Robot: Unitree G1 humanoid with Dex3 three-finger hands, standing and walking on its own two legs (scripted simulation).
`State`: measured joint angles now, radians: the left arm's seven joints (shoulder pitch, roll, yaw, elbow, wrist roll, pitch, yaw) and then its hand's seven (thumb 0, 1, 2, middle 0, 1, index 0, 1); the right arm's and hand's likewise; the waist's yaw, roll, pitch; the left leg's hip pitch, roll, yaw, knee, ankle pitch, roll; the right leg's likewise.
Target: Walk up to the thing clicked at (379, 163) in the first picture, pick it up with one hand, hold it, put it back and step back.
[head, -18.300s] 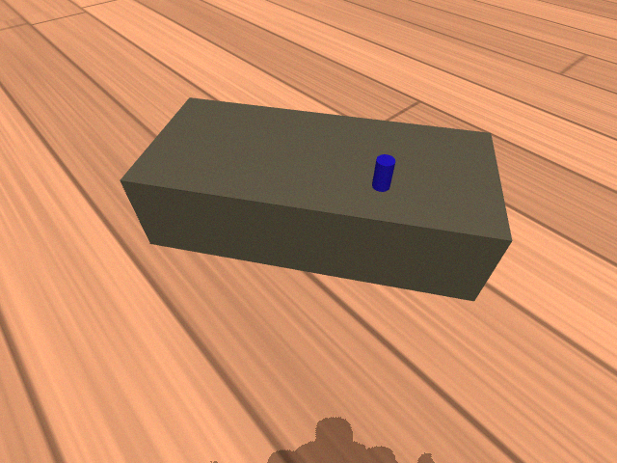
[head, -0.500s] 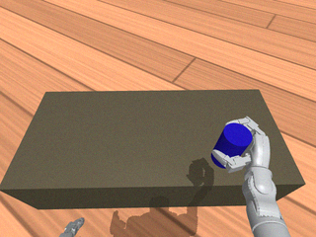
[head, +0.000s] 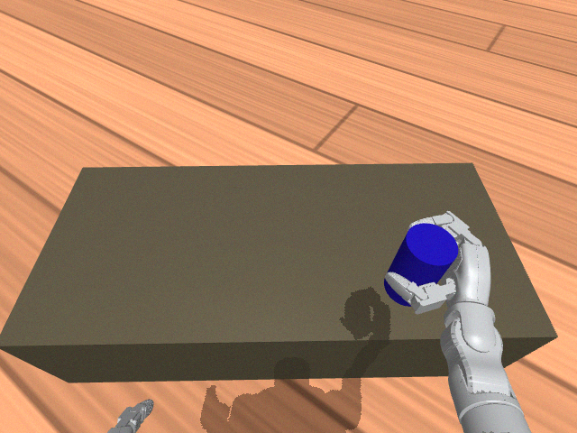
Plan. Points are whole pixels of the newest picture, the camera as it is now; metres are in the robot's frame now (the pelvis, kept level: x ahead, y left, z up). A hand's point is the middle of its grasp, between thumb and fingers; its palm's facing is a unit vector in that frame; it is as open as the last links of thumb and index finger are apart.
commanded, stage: hold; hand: right
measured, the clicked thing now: (417, 267) +0.33 -0.17 +0.04
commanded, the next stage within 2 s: crouch in 0.10 s
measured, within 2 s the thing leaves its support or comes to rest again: neither
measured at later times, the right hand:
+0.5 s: hand (413, 267) +0.35 -0.18 +0.00, palm faces +0.26 +0.97 +0.01, open 9.8 cm
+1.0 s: hand (392, 255) +0.46 -0.21 -0.14, palm faces +0.25 +0.97 +0.01, open 9.8 cm
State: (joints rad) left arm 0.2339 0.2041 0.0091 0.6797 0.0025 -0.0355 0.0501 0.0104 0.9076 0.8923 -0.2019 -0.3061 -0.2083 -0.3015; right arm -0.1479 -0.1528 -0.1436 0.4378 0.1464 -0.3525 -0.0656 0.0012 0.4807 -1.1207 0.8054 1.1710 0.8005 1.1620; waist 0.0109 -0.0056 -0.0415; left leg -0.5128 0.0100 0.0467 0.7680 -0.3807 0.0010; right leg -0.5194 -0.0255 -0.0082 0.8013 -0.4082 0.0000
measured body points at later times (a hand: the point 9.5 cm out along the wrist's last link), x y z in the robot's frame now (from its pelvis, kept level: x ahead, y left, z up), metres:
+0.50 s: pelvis -0.01 +0.01 -0.02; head +0.06 -0.01 +0.42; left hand +0.12 +0.26 -0.13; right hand +0.34 -0.23 +0.01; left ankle +0.00 +0.12 -0.71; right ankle +0.00 -0.12 -0.71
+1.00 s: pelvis -0.04 +0.00 -0.14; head +0.14 -0.02 +0.27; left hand +0.00 +0.26 -0.27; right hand +0.44 -0.26 -0.14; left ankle +0.00 +0.12 -0.71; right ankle +0.00 -0.12 -0.71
